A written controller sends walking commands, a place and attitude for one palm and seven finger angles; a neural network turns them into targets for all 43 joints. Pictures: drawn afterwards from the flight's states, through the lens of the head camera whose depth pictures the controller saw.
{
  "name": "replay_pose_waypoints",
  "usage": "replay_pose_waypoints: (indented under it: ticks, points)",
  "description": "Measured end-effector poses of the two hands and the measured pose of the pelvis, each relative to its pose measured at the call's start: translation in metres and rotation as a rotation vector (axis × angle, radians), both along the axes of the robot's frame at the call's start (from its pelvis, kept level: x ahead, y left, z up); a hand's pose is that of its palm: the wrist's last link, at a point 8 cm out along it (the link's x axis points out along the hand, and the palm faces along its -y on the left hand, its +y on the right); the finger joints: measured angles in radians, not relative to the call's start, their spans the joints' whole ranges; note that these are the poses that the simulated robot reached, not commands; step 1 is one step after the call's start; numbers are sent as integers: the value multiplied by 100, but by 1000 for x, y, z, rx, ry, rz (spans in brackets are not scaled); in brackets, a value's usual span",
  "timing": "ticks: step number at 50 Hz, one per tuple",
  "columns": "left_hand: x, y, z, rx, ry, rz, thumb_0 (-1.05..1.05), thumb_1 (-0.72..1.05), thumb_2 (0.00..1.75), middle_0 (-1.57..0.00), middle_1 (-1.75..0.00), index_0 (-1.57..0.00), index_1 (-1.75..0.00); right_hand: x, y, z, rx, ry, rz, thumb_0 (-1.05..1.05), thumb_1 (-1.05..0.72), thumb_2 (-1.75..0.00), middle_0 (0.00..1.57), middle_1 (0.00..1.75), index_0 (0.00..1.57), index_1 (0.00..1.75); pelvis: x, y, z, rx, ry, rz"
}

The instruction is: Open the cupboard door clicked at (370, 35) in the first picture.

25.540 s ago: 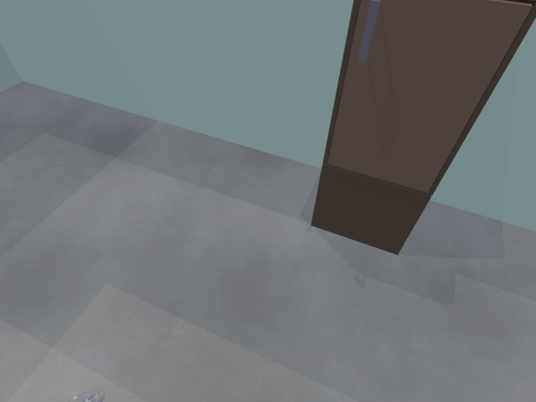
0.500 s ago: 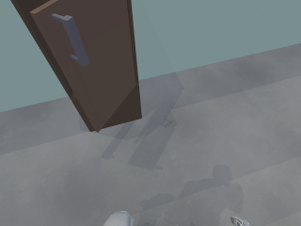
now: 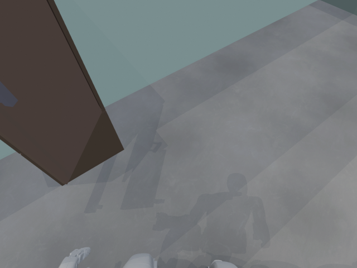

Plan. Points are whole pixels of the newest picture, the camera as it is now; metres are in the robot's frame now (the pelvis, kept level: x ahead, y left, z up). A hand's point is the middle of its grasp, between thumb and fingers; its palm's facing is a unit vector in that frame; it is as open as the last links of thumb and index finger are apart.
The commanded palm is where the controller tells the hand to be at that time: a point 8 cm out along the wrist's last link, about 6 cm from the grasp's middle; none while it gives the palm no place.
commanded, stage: walk to a spot facing it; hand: left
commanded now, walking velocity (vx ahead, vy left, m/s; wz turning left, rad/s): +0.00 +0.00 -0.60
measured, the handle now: out of the picture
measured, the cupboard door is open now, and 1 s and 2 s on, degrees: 44 44 44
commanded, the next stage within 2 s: turn to face it in 1.76 s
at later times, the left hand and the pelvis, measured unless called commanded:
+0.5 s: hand (129, 238) +0.19 +0.15 -0.14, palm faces -0.31 -0.93 -0.20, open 7.4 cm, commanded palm none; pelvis +0.03 -0.01 +0.01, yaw -19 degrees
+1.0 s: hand (167, 192) +0.32 +0.06 -0.17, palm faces -0.53 -0.83 -0.17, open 7.4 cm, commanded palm none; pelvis +0.18 -0.08 +0.01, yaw -35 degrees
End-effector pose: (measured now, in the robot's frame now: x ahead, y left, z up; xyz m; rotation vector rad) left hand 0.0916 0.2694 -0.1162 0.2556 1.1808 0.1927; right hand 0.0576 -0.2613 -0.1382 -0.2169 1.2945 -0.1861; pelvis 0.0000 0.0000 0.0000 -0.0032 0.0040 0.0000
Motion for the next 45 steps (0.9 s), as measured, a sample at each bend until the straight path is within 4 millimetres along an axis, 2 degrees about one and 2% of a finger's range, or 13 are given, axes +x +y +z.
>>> replay_pose_waypoints:
  ticks: [6,10,13,17,21,25,29,31,33,39,43,45]
  points:
    - [7,-17,1,-14,63,-72,0,90,90,-20,-30,-20,-30,-5,-11,19,-15,-36,-82,1,-91,-90,20,30,20,29,2,-2,12,29,11,-82]
    - [17,-21,-7,-48,83,-115,0,90,90,-20,-30,-20,-30,-6,-4,26,-26,-74,-123,1,-91,-90,20,30,20,29,6,4,12,25,17,-132]
    - [29,-21,-18,-77,84,-138,0,90,90,-20,-30,-20,-30,-11,3,24,-49,-100,-143,1,-90,-90,20,30,20,29,11,12,4,-5,29,-165]
    - [51,-27,-17,-95,69,-181,1,90,90,-20,-30,-20,-30,-31,14,28,-43,-69,-163,0,-90,-90,20,30,20,29,13,11,9,-7,15,-211]
    - [76,-44,-6,-107,42,-237,1,91,90,-20,-30,-20,-30,-53,17,28,-12,-33,-214,0,-90,-90,20,30,20,30,19,3,15,-16,15,-263]
    - [107,-72,2,-96,15,-333,1,91,90,-20,-30,-20,-30,-79,9,18,22,-11,-305,0,-90,-90,20,30,20,30,28,-13,12,-19,18,-326]
    - [131,-96,-1,-65,-42,-385,0,90,90,-20,-30,-20,-30,-97,-11,0,42,39,-386,1,-90,-90,20,30,20,30,38,-32,-1,-8,6,-368]
    - [132,-102,1,-53,-29,-388,0,90,90,-20,-30,-20,-30,-92,-21,3,39,51,-405,1,-90,-90,20,30,20,30,45,-37,3,-8,2,-384]
    - [131,-106,2,-47,11,-396,0,90,90,-20,-30,-20,-30,-79,-32,10,30,31,-421,1,-90,-90,20,30,20,30,55,-42,9,-1,7,-405]
    - [135,-112,-5,-60,162,-423,0,90,90,-20,-30,-20,-30,-15,-57,32,-13,-98,-445,1,-91,-90,20,30,20,29,94,-53,18,17,19,-483]
    - [157,-112,-22,-72,233,-430,0,90,90,-20,-30,-20,-30,33,-67,33,-62,-179,-448,1,-90,-90,20,30,20,29,134,-57,7,-2,24,-537]
    - [177,-117,-29,-68,257,-458,1,90,90,-20,-30,-20,-30,45,-68,31,-84,-204,-463,1,-90,-90,20,30,20,29,149,-61,2,-3,19,-568]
